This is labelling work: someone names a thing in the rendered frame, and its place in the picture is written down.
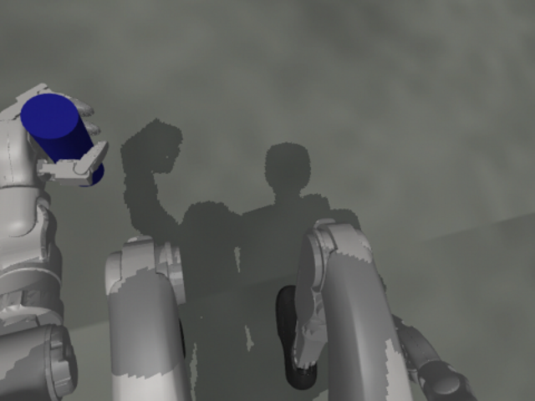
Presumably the right robot hand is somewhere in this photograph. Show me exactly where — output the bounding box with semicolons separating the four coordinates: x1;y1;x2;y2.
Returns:
392;314;441;384

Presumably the left robot arm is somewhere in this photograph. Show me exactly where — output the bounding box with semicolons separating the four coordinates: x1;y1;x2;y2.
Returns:
0;185;78;401

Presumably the right robot foot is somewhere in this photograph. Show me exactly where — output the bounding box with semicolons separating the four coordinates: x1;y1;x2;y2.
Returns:
276;286;317;390

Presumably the can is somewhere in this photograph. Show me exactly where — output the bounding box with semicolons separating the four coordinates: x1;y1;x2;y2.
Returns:
20;94;104;187

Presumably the right robot arm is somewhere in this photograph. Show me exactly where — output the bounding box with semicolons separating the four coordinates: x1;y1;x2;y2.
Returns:
417;360;477;401

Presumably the left robot hand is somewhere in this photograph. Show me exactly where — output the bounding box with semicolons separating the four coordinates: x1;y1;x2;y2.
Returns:
0;84;109;190

